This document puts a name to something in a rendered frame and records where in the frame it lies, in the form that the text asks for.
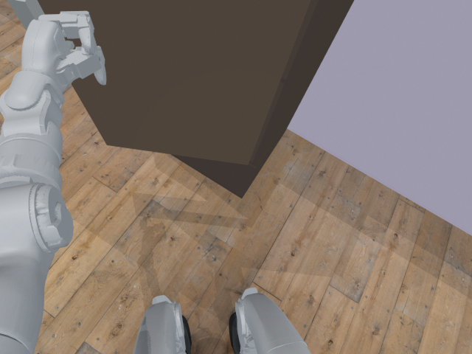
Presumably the handle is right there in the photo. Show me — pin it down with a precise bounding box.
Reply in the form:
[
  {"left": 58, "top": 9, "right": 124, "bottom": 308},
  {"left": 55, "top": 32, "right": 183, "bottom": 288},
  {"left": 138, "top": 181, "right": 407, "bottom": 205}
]
[{"left": 7, "top": 0, "right": 74, "bottom": 49}]

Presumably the robot left forearm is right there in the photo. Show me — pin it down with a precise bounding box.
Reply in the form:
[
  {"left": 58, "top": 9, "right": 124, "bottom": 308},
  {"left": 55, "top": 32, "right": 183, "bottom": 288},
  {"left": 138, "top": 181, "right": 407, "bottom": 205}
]
[{"left": 0, "top": 70, "right": 64, "bottom": 193}]

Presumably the robot right shin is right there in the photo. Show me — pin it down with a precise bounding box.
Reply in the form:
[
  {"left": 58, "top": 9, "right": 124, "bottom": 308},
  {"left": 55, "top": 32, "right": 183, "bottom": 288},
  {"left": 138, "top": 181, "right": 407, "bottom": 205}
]
[{"left": 237, "top": 288, "right": 258, "bottom": 354}]

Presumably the left robot upper arm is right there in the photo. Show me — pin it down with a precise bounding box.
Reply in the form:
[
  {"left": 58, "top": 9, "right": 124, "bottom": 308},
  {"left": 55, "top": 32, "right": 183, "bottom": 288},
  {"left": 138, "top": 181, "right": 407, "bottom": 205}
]
[{"left": 0, "top": 182, "right": 74, "bottom": 354}]

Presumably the right robot thigh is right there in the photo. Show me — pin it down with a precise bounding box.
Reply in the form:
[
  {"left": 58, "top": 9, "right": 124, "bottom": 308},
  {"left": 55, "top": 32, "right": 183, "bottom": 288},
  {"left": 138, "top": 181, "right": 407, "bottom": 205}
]
[{"left": 235, "top": 293, "right": 311, "bottom": 354}]

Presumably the cupboard door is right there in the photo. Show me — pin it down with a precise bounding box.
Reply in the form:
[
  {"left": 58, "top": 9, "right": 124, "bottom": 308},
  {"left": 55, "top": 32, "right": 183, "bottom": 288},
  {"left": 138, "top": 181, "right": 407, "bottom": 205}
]
[{"left": 38, "top": 0, "right": 311, "bottom": 165}]

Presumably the robot left hand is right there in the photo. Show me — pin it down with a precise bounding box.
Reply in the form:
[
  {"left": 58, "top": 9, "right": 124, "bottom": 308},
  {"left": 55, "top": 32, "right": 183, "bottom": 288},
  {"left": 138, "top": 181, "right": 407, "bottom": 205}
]
[{"left": 21, "top": 11, "right": 106, "bottom": 93}]

